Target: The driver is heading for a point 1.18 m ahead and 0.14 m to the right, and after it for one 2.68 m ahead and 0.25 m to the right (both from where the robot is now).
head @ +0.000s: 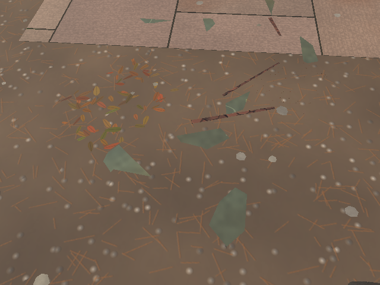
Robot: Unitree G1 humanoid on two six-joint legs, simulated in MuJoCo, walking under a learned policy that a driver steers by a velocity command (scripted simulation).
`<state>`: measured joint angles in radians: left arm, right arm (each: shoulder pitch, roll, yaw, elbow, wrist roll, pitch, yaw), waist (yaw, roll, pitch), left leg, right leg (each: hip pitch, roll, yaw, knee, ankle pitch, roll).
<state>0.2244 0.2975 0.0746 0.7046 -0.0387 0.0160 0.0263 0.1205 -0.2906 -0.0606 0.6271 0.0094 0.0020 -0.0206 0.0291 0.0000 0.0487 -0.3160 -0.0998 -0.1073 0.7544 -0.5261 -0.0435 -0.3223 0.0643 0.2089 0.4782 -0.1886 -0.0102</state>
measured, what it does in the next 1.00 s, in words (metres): walks ahead: left foot, then right foot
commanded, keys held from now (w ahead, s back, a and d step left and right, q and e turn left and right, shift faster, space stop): w+e+shift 0.38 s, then w+shift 0.02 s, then w+q+shift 0.20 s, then q+shift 0.40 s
